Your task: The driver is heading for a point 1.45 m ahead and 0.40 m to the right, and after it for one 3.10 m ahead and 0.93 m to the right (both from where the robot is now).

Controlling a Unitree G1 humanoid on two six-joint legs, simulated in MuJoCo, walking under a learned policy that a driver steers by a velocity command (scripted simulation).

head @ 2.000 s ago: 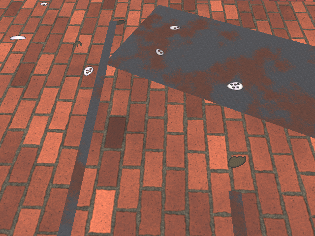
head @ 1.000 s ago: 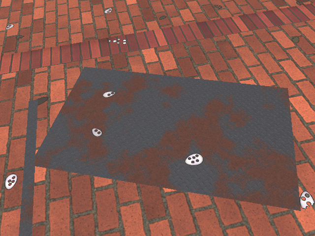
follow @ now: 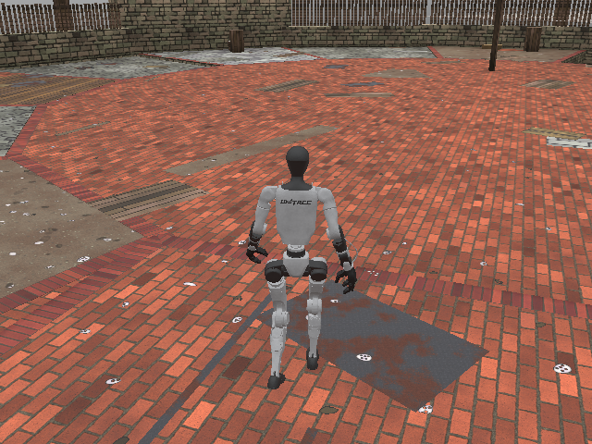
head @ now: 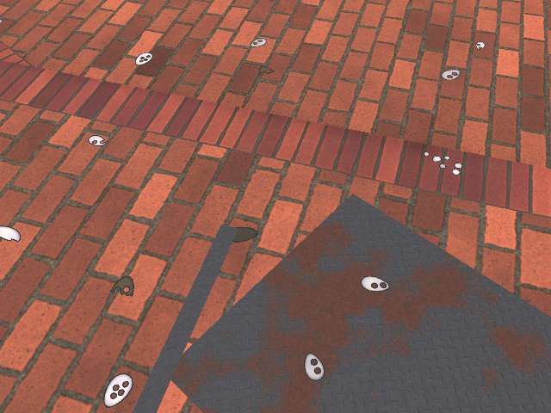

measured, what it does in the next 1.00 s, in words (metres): walks ahead, turning right: left foot, then right foot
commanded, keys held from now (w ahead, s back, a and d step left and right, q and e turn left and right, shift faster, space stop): w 0.06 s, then w+e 0.94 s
